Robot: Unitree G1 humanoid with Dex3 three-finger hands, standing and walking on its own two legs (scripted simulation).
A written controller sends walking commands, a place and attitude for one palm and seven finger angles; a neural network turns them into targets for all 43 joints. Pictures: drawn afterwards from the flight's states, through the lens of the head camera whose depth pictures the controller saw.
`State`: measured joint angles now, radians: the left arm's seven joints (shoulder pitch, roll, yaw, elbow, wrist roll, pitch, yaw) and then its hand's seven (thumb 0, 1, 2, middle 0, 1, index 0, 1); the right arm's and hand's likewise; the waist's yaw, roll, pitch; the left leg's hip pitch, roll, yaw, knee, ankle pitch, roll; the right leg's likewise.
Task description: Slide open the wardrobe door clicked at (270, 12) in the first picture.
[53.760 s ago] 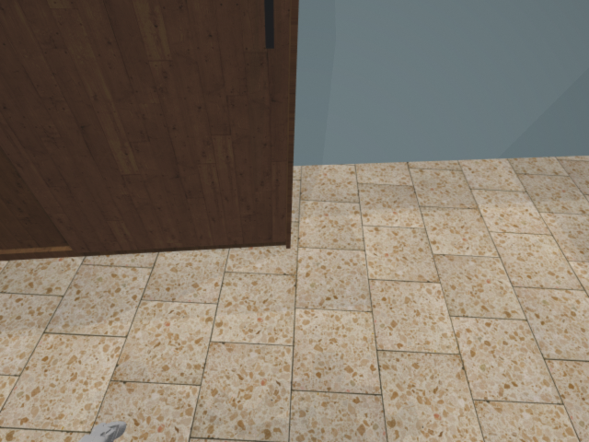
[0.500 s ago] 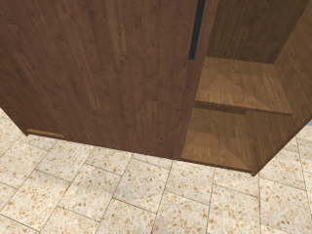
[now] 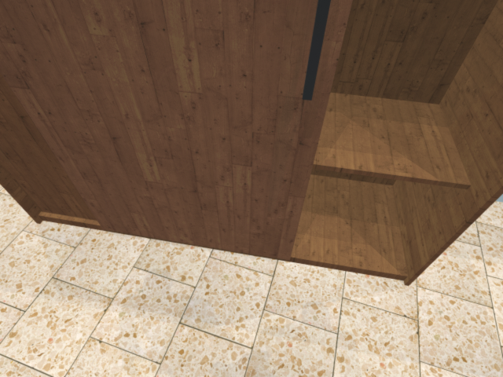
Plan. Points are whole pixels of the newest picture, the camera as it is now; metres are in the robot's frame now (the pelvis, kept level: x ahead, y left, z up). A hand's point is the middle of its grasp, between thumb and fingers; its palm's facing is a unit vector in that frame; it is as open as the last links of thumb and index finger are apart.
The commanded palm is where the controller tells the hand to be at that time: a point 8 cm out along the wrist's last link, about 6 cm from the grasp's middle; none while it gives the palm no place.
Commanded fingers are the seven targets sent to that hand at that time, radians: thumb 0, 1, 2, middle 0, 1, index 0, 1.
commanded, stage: look to check the result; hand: right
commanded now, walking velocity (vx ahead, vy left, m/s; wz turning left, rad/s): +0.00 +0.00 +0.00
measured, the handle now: (320, 19) +0.67 -0.08 +0.25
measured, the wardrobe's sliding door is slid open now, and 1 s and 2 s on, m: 0.50 0.50 0.50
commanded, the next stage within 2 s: stand and wait in 0.06 s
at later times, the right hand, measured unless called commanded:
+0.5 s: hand out of the picture +0.05 -0.21 -0.17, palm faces -0.01 +0.96 -0.27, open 7.4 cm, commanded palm none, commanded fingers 0.00 -0.90 -0.90 0.20 0.30 0.20 0.30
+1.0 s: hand out of the picture +0.06 -0.22 -0.16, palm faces -0.02 +0.95 -0.30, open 7.4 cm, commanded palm none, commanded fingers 0.00 -0.90 -0.90 0.20 0.30 0.20 0.30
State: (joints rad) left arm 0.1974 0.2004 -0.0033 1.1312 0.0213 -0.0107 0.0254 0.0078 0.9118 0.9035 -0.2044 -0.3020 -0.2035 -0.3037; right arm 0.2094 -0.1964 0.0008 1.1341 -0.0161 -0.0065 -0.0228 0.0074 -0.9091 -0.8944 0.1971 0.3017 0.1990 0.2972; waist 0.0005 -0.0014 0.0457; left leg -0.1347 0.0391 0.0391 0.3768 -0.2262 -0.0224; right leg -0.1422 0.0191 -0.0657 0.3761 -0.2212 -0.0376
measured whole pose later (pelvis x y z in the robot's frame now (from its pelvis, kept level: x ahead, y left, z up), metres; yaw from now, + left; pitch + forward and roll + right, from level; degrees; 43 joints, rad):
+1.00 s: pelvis +0.00 +0.01 +0.00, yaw -1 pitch -1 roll +0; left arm 0.12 0.30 0.00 1.13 0.02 -0.01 0.01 0.01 0.91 0.90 -0.21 -0.30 -0.21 -0.30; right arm 0.12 -0.30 0.00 1.13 -0.02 -0.02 0.00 0.01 -0.91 -0.89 0.20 0.30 0.20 0.30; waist 0.00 0.00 0.05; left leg -0.09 0.02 0.06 0.30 -0.18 0.00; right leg -0.11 0.00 -0.05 0.30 -0.18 -0.02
